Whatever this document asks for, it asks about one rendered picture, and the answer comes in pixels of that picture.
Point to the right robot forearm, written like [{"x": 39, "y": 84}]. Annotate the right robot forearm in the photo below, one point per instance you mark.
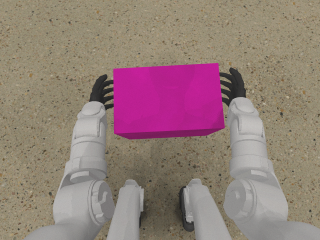
[{"x": 249, "y": 157}]

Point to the left robot thigh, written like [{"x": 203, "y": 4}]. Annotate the left robot thigh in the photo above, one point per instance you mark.
[{"x": 125, "y": 221}]

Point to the left robot forearm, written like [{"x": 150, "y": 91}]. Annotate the left robot forearm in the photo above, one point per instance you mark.
[{"x": 88, "y": 145}]

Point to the robot right upper arm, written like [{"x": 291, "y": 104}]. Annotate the robot right upper arm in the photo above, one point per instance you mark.
[{"x": 260, "y": 211}]

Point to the robot right hand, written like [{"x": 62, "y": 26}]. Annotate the robot right hand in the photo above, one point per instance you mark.
[{"x": 236, "y": 86}]

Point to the right robot thigh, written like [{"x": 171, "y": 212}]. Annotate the right robot thigh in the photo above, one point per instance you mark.
[{"x": 208, "y": 221}]

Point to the robot thigh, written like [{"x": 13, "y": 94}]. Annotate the robot thigh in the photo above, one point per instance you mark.
[
  {"x": 125, "y": 221},
  {"x": 208, "y": 221}
]

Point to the robot left upper arm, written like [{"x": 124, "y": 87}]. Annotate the robot left upper arm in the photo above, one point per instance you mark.
[{"x": 80, "y": 211}]

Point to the carton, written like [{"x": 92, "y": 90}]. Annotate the carton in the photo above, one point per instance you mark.
[{"x": 167, "y": 101}]

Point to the robot left hand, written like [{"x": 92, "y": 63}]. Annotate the robot left hand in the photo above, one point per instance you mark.
[{"x": 98, "y": 91}]

